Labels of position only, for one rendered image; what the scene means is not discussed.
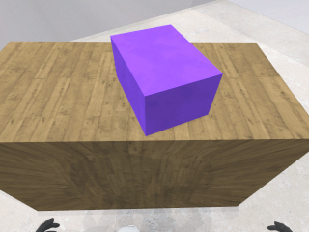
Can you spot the left robot hand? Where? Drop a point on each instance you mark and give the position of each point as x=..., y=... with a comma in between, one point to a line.
x=47, y=225

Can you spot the carton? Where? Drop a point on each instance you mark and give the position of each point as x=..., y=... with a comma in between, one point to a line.
x=166, y=79

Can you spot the pedestal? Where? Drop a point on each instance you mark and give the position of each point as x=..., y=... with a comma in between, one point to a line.
x=70, y=140

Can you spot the right robot hand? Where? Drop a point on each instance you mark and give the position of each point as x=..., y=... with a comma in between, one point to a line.
x=280, y=227

